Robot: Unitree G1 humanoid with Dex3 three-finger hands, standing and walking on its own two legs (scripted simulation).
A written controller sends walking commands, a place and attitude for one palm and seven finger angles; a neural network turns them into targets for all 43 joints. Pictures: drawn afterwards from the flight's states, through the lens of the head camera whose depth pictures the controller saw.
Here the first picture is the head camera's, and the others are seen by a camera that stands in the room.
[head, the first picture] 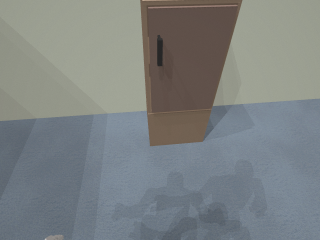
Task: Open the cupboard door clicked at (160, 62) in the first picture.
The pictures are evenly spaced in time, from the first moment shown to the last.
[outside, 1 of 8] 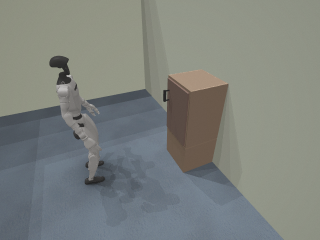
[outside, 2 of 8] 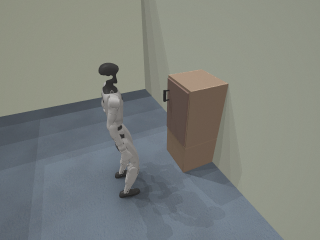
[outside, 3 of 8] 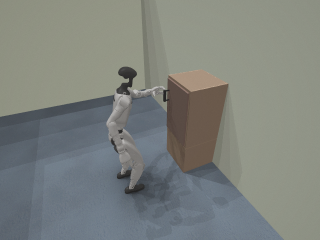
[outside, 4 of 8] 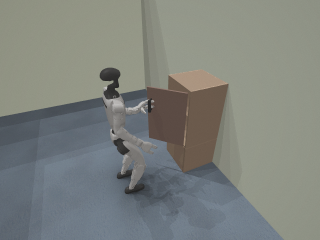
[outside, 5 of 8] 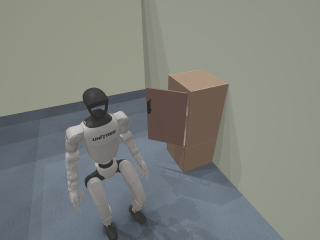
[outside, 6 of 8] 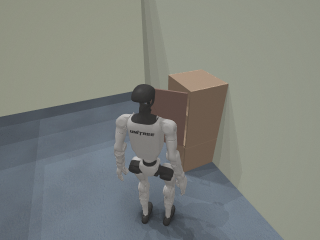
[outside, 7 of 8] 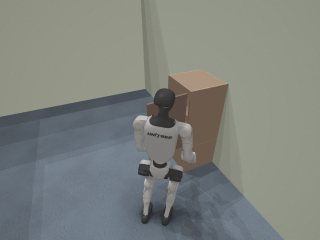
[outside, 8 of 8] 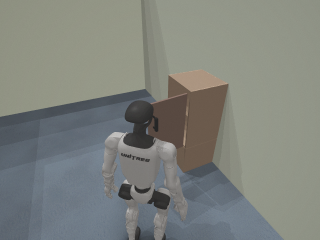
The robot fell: no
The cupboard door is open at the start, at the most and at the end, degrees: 0 97 96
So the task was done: yes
